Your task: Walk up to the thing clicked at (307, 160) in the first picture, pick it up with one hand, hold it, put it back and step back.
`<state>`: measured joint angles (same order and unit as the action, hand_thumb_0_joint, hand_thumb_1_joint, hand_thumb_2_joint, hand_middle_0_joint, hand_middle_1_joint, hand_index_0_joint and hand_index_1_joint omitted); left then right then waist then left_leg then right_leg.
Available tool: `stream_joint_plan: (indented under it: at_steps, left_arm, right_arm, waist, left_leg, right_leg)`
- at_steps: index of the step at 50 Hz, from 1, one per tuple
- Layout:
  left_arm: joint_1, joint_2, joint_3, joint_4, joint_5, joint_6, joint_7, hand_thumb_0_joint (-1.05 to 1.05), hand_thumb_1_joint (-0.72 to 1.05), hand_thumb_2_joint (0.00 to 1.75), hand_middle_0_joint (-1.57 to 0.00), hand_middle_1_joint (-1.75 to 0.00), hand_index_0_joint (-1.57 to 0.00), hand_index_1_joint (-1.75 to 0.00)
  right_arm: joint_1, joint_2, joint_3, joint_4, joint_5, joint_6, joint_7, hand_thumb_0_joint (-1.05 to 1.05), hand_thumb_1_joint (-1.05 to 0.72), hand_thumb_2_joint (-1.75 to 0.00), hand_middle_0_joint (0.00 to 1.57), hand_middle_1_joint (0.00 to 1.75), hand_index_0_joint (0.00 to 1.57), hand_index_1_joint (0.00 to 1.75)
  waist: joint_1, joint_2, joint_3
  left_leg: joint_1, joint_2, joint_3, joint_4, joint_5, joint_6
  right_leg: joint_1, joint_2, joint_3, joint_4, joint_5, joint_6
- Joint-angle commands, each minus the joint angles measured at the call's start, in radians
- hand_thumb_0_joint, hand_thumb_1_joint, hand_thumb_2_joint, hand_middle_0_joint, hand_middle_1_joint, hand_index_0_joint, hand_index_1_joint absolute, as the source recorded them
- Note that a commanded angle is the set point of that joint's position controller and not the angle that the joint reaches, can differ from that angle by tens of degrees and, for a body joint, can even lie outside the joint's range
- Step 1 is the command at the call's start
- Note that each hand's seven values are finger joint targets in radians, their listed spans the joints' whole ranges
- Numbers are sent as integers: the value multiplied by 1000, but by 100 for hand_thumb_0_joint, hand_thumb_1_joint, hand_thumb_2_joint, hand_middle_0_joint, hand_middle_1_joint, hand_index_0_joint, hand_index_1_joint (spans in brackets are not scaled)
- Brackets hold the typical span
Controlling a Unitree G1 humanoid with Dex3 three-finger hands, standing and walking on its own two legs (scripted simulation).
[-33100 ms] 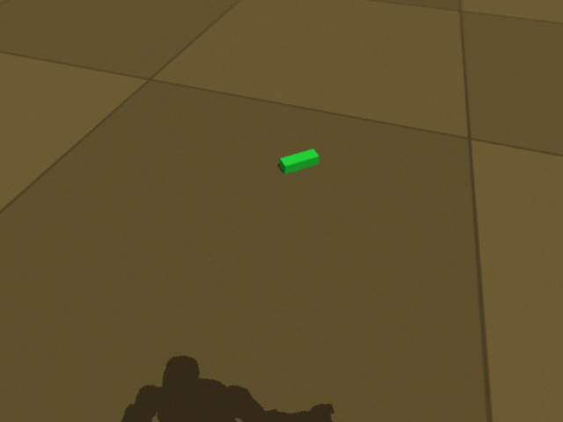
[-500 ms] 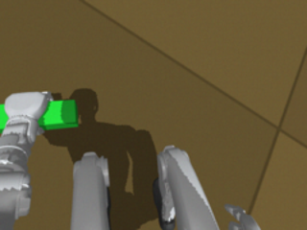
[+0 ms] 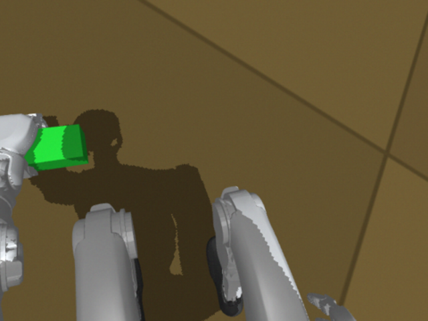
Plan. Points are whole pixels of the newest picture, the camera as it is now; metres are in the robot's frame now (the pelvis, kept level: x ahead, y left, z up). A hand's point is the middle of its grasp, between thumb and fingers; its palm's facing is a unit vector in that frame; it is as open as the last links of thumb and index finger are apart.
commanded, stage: crouch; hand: left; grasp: from above
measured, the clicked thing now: (28, 151) +0.44 +0.30 -0.21
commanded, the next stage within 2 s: lower in 0.12 s
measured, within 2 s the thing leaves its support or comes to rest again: rests again in 1.40 s
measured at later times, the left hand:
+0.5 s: hand (33, 158) +0.44 +0.30 -0.23, palm faces -0.47 -0.09 -0.88, open 9.7 cm
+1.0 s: hand (43, 158) +0.45 +0.30 -0.28, palm faces -0.44 -0.12 -0.89, open 9.6 cm
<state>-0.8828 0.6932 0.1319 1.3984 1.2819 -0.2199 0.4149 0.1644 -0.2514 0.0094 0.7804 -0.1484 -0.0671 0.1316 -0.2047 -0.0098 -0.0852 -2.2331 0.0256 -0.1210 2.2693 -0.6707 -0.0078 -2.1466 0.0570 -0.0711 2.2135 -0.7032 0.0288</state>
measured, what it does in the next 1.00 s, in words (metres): lowers itself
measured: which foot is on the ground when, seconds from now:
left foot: down 0.00-1.00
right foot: down 0.00-1.00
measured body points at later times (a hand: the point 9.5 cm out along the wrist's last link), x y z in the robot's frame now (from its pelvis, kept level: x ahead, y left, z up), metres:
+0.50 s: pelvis +0.00 +0.00 -0.04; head +0.25 +0.07 +0.33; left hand +0.46 +0.31 -0.18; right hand +0.06 -0.28 -0.14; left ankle +0.08 +0.13 -0.34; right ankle +0.09 -0.12 -0.34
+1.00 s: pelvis +0.00 +0.00 -0.07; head +0.26 +0.08 +0.29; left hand +0.47 +0.30 -0.23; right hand +0.05 -0.28 -0.16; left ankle +0.08 +0.13 -0.34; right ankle +0.09 -0.12 -0.34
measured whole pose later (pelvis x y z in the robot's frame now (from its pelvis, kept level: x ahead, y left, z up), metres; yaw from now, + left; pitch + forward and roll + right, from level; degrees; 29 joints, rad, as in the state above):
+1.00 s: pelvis +0.00 +0.00 -0.07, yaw -4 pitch +30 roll -10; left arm -0.92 0.87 0.22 1.55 1.30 -0.26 0.52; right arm 0.10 -0.29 0.14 0.75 -0.22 -0.12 0.17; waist -0.28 -0.08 0.07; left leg -2.37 0.02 -0.21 2.52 -0.70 -0.03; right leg -2.27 0.08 -0.14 2.41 -0.70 0.03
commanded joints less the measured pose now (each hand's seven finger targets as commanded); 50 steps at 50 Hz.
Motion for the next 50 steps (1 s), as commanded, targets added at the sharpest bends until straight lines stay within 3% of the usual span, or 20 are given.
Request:
stream_joint_plan:
  at_steps: [1,4,7,9,10,11,13,15,20,22,25,31,33,37,40,42,43,46,47,50]
  left_arm:
    - [-316,285,29,-109,-18,-2,59,0,57,77,-95,-67,-96,-66]
    - [-337,304,28,-116,-13,-4,65,0,57,78,-96,-66,-97,-66]
    - [-371,329,37,-143,-15,-8,73,0,58,78,-97,-66,-98,-66]
    - [-345,308,19,-114,-16,-8,68,0,59,77,-98,-65,-98,-65]
    - [-375,346,46,-163,-23,-16,72,0,59,78,-98,-66,-98,-66]
    - [-304,319,34,-89,-19,-4,72,0,57,78,-97,-64,-97,-64]
    - [-361,329,36,-133,-21,-6,74,0,58,80,-99,-63,-98,-64]
    - [-350,298,4,-63,-22,-5,73,0,56,78,-100,-60,-98,-61]
    - [-349,361,40,-64,-22,-21,81,0,59,77,-100,-62,-99,-63]
    - [-326,328,23,-37,-20,-23,89,0,60,75,-100,-63,-100,-63]
    - [-360,392,61,-66,-6,-35,103,0,62,77,-101,-64,-101,-64]
    - [-345,400,76,-84,-3,-30,128,0,67,77,-104,-64,-104,-64]
    - [-315,370,49,-24,-8,-24,132,0,64,76,-102,-61,-102,-60]
    - [-343,433,83,-68,-1,-28,143,0,62,77,-102,-59,-102,-60]
    - [-326,409,82,-39,-6,-29,151,0,67,78,-103,-64,-103,-63]
    - [-320,433,97,-29,-7,-33,155,0,67,77,-103,-63,-103,-63]
    - [-328,476,121,-31,-1,-36,160,0,67,76,-102,-64,-103,-63]
    - [-299,438,95,4,-1,-40,159,0,70,77,-105,-64,-106,-63]
    - [-298,459,113,28,1,-41,162,0,72,77,-105,-65,-106,-64]
    - [-295,502,122,29,11,-47,168,0,74,78,-106,-67,-108,-65]
  right_arm:
    - [188,-249,-57,-20,5,-7,-14,0,-90,-90,20,30,20,30]
    - [174,-251,-56,-16,4,-8,-17,0,-90,-90,20,30,20,30]
    - [188,-250,-48,-11,0,-10,-17,0,-91,-90,20,30,20,30]
    - [181,-249,-40,-14,-2,-11,-16,0,-91,-90,20,30,20,30]
    - [184,-254,-42,-6,-3,-9,-17,0,-91,-90,20,30,20,30]
    - [177,-252,-38,-12,0,-8,-19,0,-91,-90,20,30,20,30]
    - [178,-260,-39,-10,-5,-9,-19,0,-90,-90,20,30,20,30]
    - [161,-256,-30,-11,-4,-9,-19,0,-90,-90,20,30,20,30]
    - [167,-266,-13,-9,-13,-12,-16,0,-90,-90,20,30,20,30]
    - [154,-265,-6,-13,-17,-11,-14,0,-90,-90,20,30,20,30]
    - [163,-278,-6,-10,-22,-12,-11,0,-90,-90,20,30,20,30]
    - [150,-291,-2,-10,-33,-19,-1,0,-90,-90,20,30,20,30]
    - [128,-284,9,-22,-37,-22,3,0,-90,-90,20,30,20,30]
    - [153,-289,18,-4,-47,-26,8,0,-89,-89,20,30,20,30]
    - [149,-301,22,-6,-52,-34,15,0,-89,-89,20,30,20,30]
    - [146,-304,28,-12,-56,-42,21,0,-89,-89,20,30,20,30]
    - [147,-318,28,-20,-59,-45,22,0,-89,-89,20,30,20,30]
    - [130,-312,40,-26,-66,-49,29,0,-89,-90,20,30,20,30]
    - [137,-325,42,-25,-70,-52,28,0,-89,-89,20,30,20,30]
    - [127,-333,48,-32,-75,-58,34,0,-89,-89,20,30,20,30]
  waist:
    - [6,269,-679]
    - [13,316,-685]
    - [-4,288,-667]
    - [-8,299,-665]
    - [-3,301,-678]
    - [10,287,-675]
    - [-12,315,-673]
    - [-21,297,-622]
    - [-18,281,-631]
    - [-22,287,-627]
    - [-30,325,-623]
    - [-39,361,-624]
    - [-41,368,-595]
    - [-43,357,-610]
    - [-63,342,-587]
    - [-66,334,-589]
    - [-67,338,-589]
    - [-64,355,-571]
    - [-76,333,-549]
    - [-68,342,-536]
  left_leg:
    - [546,-13,72,-209,143,34]
    - [559,-11,67,-206,131,27]
    - [514,-11,79,-171,141,35]
    - [495,-14,83,-159,146,34]
    - [499,-10,82,-150,157,34]
    - [510,-12,78,-152,166,32]
    - [513,-10,75,-143,159,30]
    - [461,-9,74,-129,139,33]
    - [433,-9,76,-86,168,37]
    - [441,-8,68,-88,166,31]
    - [453,-7,59,-78,171,27]
    - [479,-2,50,-48,201,22]
    - [441,-2,53,-45,170,24]
    - [434,1,49,-20,193,26]
    - [431,1,45,2,217,24]
    - [417,5,44,20,239,27]
    - [411,4,42,23,234,27]
    - [405,7,37,21,212,24]
    - [390,5,32,28,196,25]
    - [361,7,30,30,169,27]
  right_leg:
    - [265,12,-64,-225,215,-65]
    - [224,13,-72,-193,201,-71]
    - [245,15,-69,-194,220,-63]
    - [254,16,-67,-182,228,-62]
    - [259,17,-69,-178,236,-60]
    - [253,18,-72,-172,240,-63]
    - [232,16,-77,-160,237,-63]
    - [208,21,-82,-152,223,-63]
    - [259,26,-84,-135,253,-54]
    - [239,28,-95,-116,247,-58]
    - [219,28,-108,-91,249,-62]
    - [193,31,-123,-60,277,-62]
    - [190,34,-119,-63,256,-62]
    - [221,39,-122,-56,282,-57]
    - [214,38,-134,-41,300,-57]
    - [241,43,-134,-41,331,-51]
    - [242,42,-135,-39,324,-56]
    - [234,47,-144,-40,299,-57]
    - [218,47,-153,-35,282,-58]
    - [231,51,-151,-40,261,-58]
